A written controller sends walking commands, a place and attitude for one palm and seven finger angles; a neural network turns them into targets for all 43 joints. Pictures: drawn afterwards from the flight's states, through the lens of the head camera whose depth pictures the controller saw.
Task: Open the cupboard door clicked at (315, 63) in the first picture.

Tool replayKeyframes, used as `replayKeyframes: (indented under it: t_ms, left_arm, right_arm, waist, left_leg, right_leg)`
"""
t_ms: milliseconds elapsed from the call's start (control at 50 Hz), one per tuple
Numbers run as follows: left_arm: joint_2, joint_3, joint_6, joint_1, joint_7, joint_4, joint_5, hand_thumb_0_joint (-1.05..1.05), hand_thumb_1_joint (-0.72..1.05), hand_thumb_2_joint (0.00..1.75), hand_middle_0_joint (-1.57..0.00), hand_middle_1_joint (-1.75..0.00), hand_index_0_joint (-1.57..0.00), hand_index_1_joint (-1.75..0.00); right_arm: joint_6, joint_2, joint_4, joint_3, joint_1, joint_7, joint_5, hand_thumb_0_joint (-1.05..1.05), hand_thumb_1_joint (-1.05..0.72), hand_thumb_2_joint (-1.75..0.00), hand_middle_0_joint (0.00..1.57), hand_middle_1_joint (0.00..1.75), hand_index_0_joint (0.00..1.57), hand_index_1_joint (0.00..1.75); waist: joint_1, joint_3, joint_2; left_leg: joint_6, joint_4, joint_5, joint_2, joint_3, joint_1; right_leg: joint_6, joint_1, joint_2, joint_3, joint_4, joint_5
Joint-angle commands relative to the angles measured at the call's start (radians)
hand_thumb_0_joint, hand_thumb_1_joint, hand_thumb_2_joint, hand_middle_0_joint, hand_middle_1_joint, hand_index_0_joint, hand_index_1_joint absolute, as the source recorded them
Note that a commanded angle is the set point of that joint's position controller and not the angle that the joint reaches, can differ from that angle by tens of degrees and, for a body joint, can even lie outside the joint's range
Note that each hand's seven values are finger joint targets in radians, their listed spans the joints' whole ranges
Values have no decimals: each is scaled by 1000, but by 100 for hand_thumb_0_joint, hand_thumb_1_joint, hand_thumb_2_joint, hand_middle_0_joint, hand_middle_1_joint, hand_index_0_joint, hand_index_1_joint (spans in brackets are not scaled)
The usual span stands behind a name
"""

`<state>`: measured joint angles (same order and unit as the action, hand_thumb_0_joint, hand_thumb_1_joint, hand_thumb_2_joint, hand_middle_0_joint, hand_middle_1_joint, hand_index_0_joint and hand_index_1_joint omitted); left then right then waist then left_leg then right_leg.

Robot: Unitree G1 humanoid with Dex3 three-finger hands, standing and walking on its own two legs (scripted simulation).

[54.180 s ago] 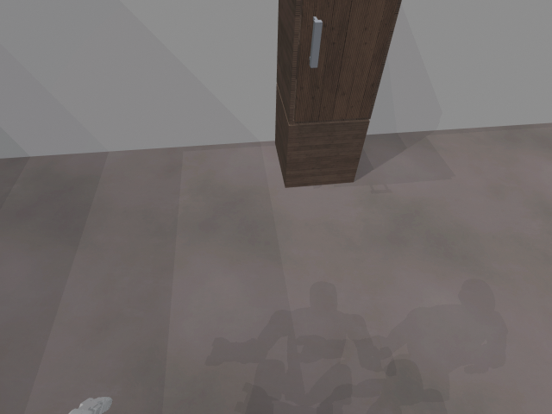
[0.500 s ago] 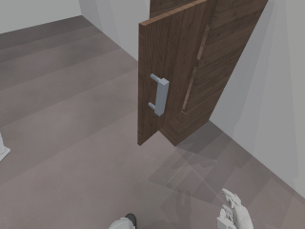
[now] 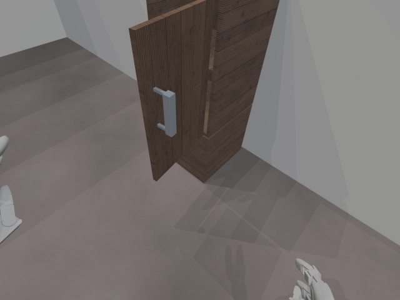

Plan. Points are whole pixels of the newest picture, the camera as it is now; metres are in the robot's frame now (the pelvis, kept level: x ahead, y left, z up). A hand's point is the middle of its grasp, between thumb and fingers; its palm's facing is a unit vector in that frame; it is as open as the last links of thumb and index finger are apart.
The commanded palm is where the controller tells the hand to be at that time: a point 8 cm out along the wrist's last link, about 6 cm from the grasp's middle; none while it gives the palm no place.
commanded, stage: stop stepping back and stand still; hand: left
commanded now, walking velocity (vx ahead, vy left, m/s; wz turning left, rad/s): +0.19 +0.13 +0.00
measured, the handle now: (164, 112) +0.63 +0.12 +0.00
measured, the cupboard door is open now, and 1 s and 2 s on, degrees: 97 97 97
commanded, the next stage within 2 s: let the arm hang, fingers relaxed in 0.96 s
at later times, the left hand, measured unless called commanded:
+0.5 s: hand out of the picture +0.15 +0.26 +0.16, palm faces +0.46 -0.74 -0.49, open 7.4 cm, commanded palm +0.10 +0.30 +0.18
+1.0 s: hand out of the picture +0.15 +0.29 +0.16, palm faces +0.42 -0.77 -0.49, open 7.4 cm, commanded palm +0.09 +0.33 +0.18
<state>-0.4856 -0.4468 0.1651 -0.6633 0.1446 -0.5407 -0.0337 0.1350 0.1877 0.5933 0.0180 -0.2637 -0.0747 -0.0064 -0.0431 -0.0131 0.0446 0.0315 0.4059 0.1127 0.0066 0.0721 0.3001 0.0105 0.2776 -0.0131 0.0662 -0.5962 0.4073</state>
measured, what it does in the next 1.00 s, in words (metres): steps on the spot: right foot, then left foot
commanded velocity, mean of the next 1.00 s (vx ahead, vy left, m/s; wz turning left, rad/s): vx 0.05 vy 0.03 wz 0.00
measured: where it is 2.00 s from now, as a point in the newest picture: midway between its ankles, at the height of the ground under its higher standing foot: outside the picture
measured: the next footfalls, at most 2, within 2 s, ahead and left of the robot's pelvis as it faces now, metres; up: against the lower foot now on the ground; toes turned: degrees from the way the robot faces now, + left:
right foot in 0.02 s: +0.05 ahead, -0.08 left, +0.00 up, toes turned -2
left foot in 0.34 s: -0.02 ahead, +0.14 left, +0.00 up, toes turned +6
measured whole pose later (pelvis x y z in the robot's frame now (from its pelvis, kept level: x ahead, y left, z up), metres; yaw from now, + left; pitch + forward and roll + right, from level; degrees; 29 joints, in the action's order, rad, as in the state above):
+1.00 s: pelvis -0.05 +0.03 +0.00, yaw +1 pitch -1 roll +0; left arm -0.40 -0.41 0.21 -0.55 0.15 -0.46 -0.03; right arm 0.12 0.19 0.62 0.01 -0.22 -0.06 -0.01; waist 0.00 -0.04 0.01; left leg 0.01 0.48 0.28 -0.02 0.10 0.18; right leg -0.01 0.30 0.02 0.06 -0.47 0.16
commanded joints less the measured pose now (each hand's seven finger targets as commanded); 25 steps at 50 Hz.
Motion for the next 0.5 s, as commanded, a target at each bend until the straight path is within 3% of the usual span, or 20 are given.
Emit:
replayKeyframes:
  t_ms: [0,20,40,80,120,200,240,280,300,340,360,400,420,480]
  left_arm:
    - [-175,-139,68,76,35,-173,14,0,90,90,-20,-30,-20,-30]
    - [-165,-115,69,137,34,-189,7,0,90,90,-20,-30,-20,-30]
    - [-165,-115,82,205,38,-181,13,0,90,90,-20,-30,-20,-30]
    - [-129,-95,95,224,34,-111,20,0,90,90,-20,-30,-20,-30]
    - [-118,-76,95,218,33,-52,22,0,90,90,-20,-30,-20,-30]
    - [-104,-55,102,217,39,-40,24,0,90,90,-20,-30,-20,-30]
    - [-99,-66,104,191,45,-40,23,0,90,90,-20,-30,-20,-30]
    - [-100,-73,110,184,46,-65,17,0,90,90,-20,-30,-20,-30]
    - [-98,-71,114,171,44,-85,15,0,90,90,-20,-30,-20,-30]
    - [-110,-89,122,189,44,-132,13,0,90,90,-20,-30,-20,-30]
    - [-121,-103,121,167,42,-122,10,0,90,90,-20,-30,-20,-30]
    - [-112,-96,113,172,37,-116,11,0,90,90,-20,-30,-20,-30]
    - [-101,-83,111,182,37,-111,13,0,90,90,-20,-30,-20,-30]
    - [-102,-82,108,196,38,-69,13,0,90,90,-20,-30,-20,-30]
  right_arm:
    - [20,146,-151,-66,151,-10,-2,0,-90,-90,20,30,20,30]
    - [18,146,-131,-62,155,-11,-7,0,-90,-90,20,30,20,30]
    - [26,156,-97,-65,125,-10,-13,0,-90,-90,20,30,20,30]
    - [32,141,-72,-63,77,-8,-8,0,-90,-90,20,30,20,30]
    - [32,136,-74,-58,103,-21,-6,0,-90,-90,20,30,20,30]
    - [49,136,-73,-61,106,-34,-6,0,-90,-90,20,30,20,30]
    - [53,130,-74,-55,87,-31,-11,0,-90,-90,20,30,20,30]
    - [53,139,-87,-59,78,-27,-9,0,-90,-90,20,30,20,30]
    - [53,150,-96,-68,81,-28,-6,0,-90,-90,20,30,20,30]
    - [49,169,-115,-70,93,-18,-1,0,-90,-90,20,30,20,30]
    - [48,161,-108,-69,95,-16,6,0,-90,-90,20,30,20,30]
    - [49,147,-104,-62,102,-12,7,0,-90,-90,20,30,20,30]
    - [51,143,-107,-58,102,-9,8,0,-90,-90,20,30,20,30]
    - [52,140,-96,-59,91,-2,7,0,-90,-90,20,30,20,30]
  waist:
    - [37,38,47]
    - [47,-8,149]
    - [35,11,108]
    - [10,69,44]
    - [19,41,20]
    - [44,11,79]
    - [41,44,75]
    - [34,53,16]
    - [35,73,-58]
    - [35,100,-126]
    - [40,120,-130]
    - [35,63,-145]
    - [32,34,-92]
    - [30,49,25]
  left_leg:
    - [-29,258,358,-6,-67,161]
    - [-38,482,298,-7,-95,170]
    - [-43,602,269,-21,-108,185]
    - [-46,604,208,-44,-84,160]
    - [-38,489,182,-46,-47,117]
    - [-3,226,275,-29,11,31]
    - [10,82,267,-6,41,-28]
    - [29,-24,269,-29,-4,-68]
    - [39,-49,238,-63,-43,-72]
    - [57,-47,99,-139,-148,-62]
    - [53,-41,96,-149,-138,-40]
    - [30,-26,189,-106,-76,37]
    - [21,1,200,-90,-62,54]
    - [3,91,181,-44,-21,5]
  right_leg:
    - [-128,-32,243,-366,426,243]
    - [-194,107,405,-544,514,277]
    - [-189,116,407,-504,498,240]
    - [-146,85,333,-361,438,217]
    - [-125,106,284,-279,420,162]
    - [-121,80,279,-259,415,226]
    - [-104,21,242,-250,383,215]
    - [-69,-19,197,-234,307,118]
    - [-55,-59,165,-207,245,12]
    - [-32,-95,89,-142,112,-194]
    - [-25,-111,83,-122,99,-208]
    - [-34,-113,94,-142,133,-178]
    - [-39,-97,108,-170,163,-171]
    - [-63,-66,166,-233,245,-149]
